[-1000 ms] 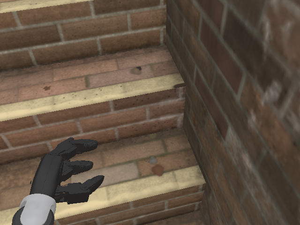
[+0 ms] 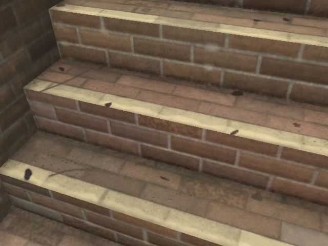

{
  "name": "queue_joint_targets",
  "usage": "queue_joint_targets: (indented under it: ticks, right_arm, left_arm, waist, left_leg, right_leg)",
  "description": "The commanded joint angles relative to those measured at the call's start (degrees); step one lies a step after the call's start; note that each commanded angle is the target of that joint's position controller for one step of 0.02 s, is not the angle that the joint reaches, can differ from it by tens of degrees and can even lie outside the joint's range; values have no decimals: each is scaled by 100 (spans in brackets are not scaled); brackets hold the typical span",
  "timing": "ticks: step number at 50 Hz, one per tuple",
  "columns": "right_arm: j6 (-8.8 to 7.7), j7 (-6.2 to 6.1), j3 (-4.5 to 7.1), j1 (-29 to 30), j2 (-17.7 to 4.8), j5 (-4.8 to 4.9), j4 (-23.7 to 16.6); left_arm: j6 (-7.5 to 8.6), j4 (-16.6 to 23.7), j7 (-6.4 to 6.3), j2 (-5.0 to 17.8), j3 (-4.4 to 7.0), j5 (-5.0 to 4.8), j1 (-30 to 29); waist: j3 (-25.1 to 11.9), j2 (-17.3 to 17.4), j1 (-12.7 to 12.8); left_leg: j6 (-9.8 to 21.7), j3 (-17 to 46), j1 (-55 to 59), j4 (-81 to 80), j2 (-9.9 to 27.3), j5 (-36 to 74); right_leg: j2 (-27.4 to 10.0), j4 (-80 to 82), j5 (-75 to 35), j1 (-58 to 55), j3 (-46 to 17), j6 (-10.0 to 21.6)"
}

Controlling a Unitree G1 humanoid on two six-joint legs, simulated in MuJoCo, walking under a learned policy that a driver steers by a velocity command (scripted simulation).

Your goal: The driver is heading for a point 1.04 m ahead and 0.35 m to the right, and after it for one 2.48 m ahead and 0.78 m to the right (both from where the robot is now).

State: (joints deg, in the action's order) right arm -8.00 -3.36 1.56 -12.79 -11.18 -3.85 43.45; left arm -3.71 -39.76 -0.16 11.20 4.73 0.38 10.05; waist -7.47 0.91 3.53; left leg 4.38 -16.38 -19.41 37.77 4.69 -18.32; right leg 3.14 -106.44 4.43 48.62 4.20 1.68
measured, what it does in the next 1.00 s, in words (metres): climbs, turning right: right foot, then right foot 0.21 m higher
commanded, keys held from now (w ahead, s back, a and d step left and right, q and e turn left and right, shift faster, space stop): w+e+shift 0.58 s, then e+shift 0.08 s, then q+shift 0.34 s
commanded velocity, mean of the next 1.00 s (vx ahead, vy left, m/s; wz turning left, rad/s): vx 0.78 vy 0.00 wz -0.60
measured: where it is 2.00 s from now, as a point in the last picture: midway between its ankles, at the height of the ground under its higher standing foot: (298, 237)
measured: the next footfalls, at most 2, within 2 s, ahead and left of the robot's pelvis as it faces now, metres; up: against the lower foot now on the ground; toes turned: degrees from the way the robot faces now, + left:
right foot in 0.16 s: +0.04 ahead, -0.07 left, +0.00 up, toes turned -15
right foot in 0.74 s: +0.25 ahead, -0.32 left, +0.21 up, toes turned -39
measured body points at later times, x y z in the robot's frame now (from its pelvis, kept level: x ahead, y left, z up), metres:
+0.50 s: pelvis +0.07 -0.01 +0.00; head +0.08 +0.00 +0.45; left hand +0.39 +0.10 -0.05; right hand +0.03 -0.29 -0.10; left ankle +0.08 +0.10 -0.72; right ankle +0.00 -0.11 -0.45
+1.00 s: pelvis +0.21 -0.20 +0.20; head +0.23 -0.20 +0.65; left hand +0.35 -0.03 +0.04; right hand +0.16 -0.45 +0.06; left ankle +0.29 -0.06 -0.23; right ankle +0.22 -0.30 -0.52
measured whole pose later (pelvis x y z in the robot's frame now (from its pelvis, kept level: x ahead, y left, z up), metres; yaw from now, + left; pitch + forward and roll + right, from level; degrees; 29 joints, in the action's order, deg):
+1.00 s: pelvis +0.21 -0.20 +0.20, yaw -32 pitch +8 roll -3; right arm -2.2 5.1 3.8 -11.9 -10.3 0.1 54.7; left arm 2.8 -59.8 5.0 10.4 -0.9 1.6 17.3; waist -7.0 1.7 -0.6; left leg 11.3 11.2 -65.3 119.7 -0.7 2.2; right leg 2.5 -35.6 13.3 30.5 10.3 5.3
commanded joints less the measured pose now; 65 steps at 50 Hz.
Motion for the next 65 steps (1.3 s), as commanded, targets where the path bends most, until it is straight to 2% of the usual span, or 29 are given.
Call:
queue_joint_targets:
  ticks: [1, 5, 8, 9, 10, 13, 16, 18, 20, 22, 24, 30, 33, 35, 36, 37, 38, 39, 40, 41, 42, 43, 44, 46, 48, 53, 60, 63, 65]
  right_arm:
    - [-123, -39, 245, 790, -876, -25, -483]
    - [311, -70, 102, 674, -529, 85, -618]
    - [626, -49, 70, 887, -534, 334, -713]
    - [616, 30, -63, 1967, -262, 346, -1289]
    - [527, 183, -127, 1704, -150, 386, -1681]
    - [350, 398, -82, 1515, -548, 174, -1848]
    - [488, 197, -71, 272, -499, 497, -1357]
    - [393, -9, 171, -2093, -983, 179, -477]
    - [362, -57, 242, -1080, -1100, -36, -766]
    - [256, -62, 100, -284, -413, 38, -561]
    - [49, 114, 5, -511, -2, 24, 13]
    - [-463, 354, 155, -840, -510, -74, 827]
    - [-392, 266, 248, -1334, -791, 103, 1108]
    - [-145, 168, 293, -998, -1037, 314, 1012]
    - [456, 1275, 12, -3139, -980, -334, 2719]
    - [490, 1547, 284, -1847, -1755, -141, 1979]
    - [381, 1551, 480, -1046, -2153, -84, 1590]
    - [377, 1856, 154, -1649, -1453, -453, 1448]
    - [400, 1884, 248, -1602, -1323, -130, 1463]
    - [-62, 1000, 344, -667, -910, 666, 1002]
    - [-96, 637, 231, -152, -148, 587, 423]
    - [339, 808, 163, -615, -40, 382, 1048]
    - [455, 819, 269, -794, -200, 219, 1124]
    - [543, 844, 122, -1155, 363, 315, 1350]
    - [625, 813, 151, -886, 297, 428, 1312]
    - [757, 868, 96, 117, 331, 459, 947]
    - [1081, 507, -137, 1555, 166, 211, 410]
    - [1042, 658, -342, 2533, 277, 256, -11]
    - [1178, 783, -520, 2805, 521, 177, -88]
  left_arm:
    - [54, 494, 80, 343, 112, -114, -283]
    - [11, 322, 67, 520, 41, -89, 623]
    - [394, -346, 44, 458, 25, 20, 1895]
    - [545, -392, 102, 280, -39, 142, 2081]
    - [542, 211, -98, 1026, 133, 242, 693]
    - [723, 842, -284, 1288, 178, 287, -408]
    - [793, 403, -38, 1184, 116, 249, -273]
    - [950, 560, 175, 660, 14, -56, -1676]
    - [1040, 805, 126, 206, -124, -20, -1274]
    - [886, 1065, 44, -135, -281, 357, -1138]
    - [630, 1063, 57, -290, -391, 249, -863]
    - [307, 1571, -50, -213, -317, 136, -2423]
    - [162, 1981, -64, 25, -266, 288, -2818]
    - [105, 2118, 14, -321, -564, 26, -2860]
    - [-682, 2882, 614, -752, -1236, -56, -4429]
    - [-742, 2147, 928, -809, -1089, -184, -2483]
    - [-547, 1185, 647, 122, -690, -203, -258]
    - [-398, 409, 424, 807, -605, -446, 1091]
    - [-346, -341, 312, 1395, -430, -30, 3025]
    - [266, -426, -132, 1460, 59, 315, 1653]
    - [588, -512, -228, 1342, 47, 259, 493]
    - [485, -1099, 249, 536, -429, -108, 751]
    - [661, -1184, 465, -148, -651, -227, 180]
    - [734, -1399, 692, -851, -889, 86, -487]
    - [891, -1334, 695, -1244, -911, 154, -936]
    - [975, -1634, 434, -380, -689, 358, -180]
    - [1027, -1860, 544, -238, -667, 568, 1157]
    - [847, -1861, 567, 716, -341, 647, 1391]
    - [711, -2161, 603, 683, -376, 683, 1948]
  waist:
    - [514, 96, 249]
    - [898, 666, 281]
    - [402, -825, 742]
    - [659, -1218, 1016]
    - [605, -1930, 110]
    - [698, -241, -463]
    - [302, 152, -914]
    - [104, 1554, -2139]
    - [-365, 1759, -1149]
    - [192, 566, -243]
    - [860, 1, 93]
    - [1447, -117, -336]
    - [1582, -25, -369]
    - [1303, 355, -325]
    - [-1278, 1576, 97]
    - [-492, 1940, 721]
    - [-1934, 1618, 1263]
    - [-3796, 122, 1132]
    - [-4056, -1025, 1411]
    - [-2544, -253, 802]
    - [-1414, 118, 213]
    - [-597, -1451, 295]
    - [-186, -655, -115]
    - [-245, 493, -899]
    - [-312, 332, -1174]
    - [-28, -478, -861]
    - [93, -318, -308]
    - [57, -254, 23]
    - [285, -428, 188]
  left_leg:
    - [287, 1289, -25, -2081, 1588, -357]
    - [21, 366, -143, -1691, 1099, -404]
    - [67, 48, -137, 1594, 523, 1016]
    - [-241, 462, -1854, 3020, 59, -235]
    - [-611, 1060, -2892, 3618, -611, -333]
    - [-532, 2318, -2144, 3038, 114, 14]
    - [-160, 1083, 660, 29, -432, -897]
    - [89, 2031, 3774, -953, 181, 449]
    - [166, 5492, 3711, -2527, 1981, -2762]
    - [207, 4091, 2154, -2261, 1924, -1761]
    - [290, 2837, 955, -2290, 1603, -1169]
    - [147, 1219, 1019, -3064, 1471, 608]
    - [-42, 185, 1946, -3332, 1105, 2491]
    - [282, -238, 922, -3908, 737, 4999]
    - [1701, 1398, 825, -2969, 1492, 11036]
    - [1707, 1158, 1577, -2336, 2282, 13276]
    - [1486, 759, 1942, -1225, 1900, 13470]
    - [902, 1681, -910, 978, 1345, 10246]
    - [518, 2048, -1865, 3301, 156, 2693]
    - [-52, 2595, -979, 6292, -946, 1201]
    - [-160, 2860, -1971, 7423, -763, 1443]
    - [431, 3842, -4051, 8296, -782, 2693]
    - [595, 3720, -4354, 8729, -704, 2474]
    - [861, 3530, -4296, 8388, -491, 2757]
    - [824, 3069, -4741, 8466, -201, 2125]
    - [571, 2132, -5872, 9860, -235, 902]
    - [30, 2250, -7726, 8038, 384, 1452]
    - [-14, 1596, -7399, 6612, 628, -1002]
    - [260, 1527, -7835, 6891, 690, -1288]
  right_leg:
    - [-303, 1677, 45, -393, 178, 233]
    - [-499, 6525, 2017, -2210, 835, 846]
    - [139, 7909, 964, -3775, 779, 1007]
    - [-356, 7253, 305, -4250, -778, 1596]
    - [-956, 8679, 1652, -3853, -3487, 2268]
    - [-1714, 9532, 2334, -2237, -3989, 2123]
    - [-877, 9008, 751, -1713, -2347, 1712]
    - [88, 5475, 225, 624, -1354, 1104]
    - [438, 1243, 987, 2613, -1300, 558]
    - [-66, -1744, 502, 2761, -1400, 398]
    - [-161, -2461, 678, 2807, -1354, 512]
    - [-208, -2667, 1035, 3327, -827, 692]
    - [-608, -255, 2105, 3052, -139, 667]
    - [-603, 2879, 2393, 483, 931, 778]
    - [582, 3498, 4656, -133, 274, 1003]
    - [552, 4353, 2550, -486, 412, 1054]
    - [786, 4899, 426, -1946, 261, 1280]
    - [-331, 5154, -940, -5714, -2314, 2349]
    - [-1694, 7279, -2212, -6646, -4954, 2600]
    - [-1852, 7662, -507, -4780, -5082, 1977]
    - [-1982, 7828, 691, -3848, -4161, 1462]
    - [-1569, 7940, 1467, -3451, -3405, 1443]
    - [-1551, 7991, 1236, -2908, -3085, 1428]
    - [-1514, 7991, -514, -2129, -1942, 1103]
    - [-1477, 8342, -832, -2011, -862, 1163]
    - [-1531, 9024, 435, -2407, -34, 1170]
    - [-2222, 9329, -574, -4598, 199, 1401]
    - [-2708, 9775, -2095, -5280, 654, 1391]
    - [-2898, 9890, -1219, -5847, 510, 1433]
Velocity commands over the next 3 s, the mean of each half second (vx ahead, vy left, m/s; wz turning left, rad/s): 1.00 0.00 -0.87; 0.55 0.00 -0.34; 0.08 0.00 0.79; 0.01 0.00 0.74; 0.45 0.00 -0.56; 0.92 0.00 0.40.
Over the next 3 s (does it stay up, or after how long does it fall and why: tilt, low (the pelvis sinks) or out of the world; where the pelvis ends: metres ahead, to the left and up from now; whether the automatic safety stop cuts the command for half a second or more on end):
stays up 0.28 -0.33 0.43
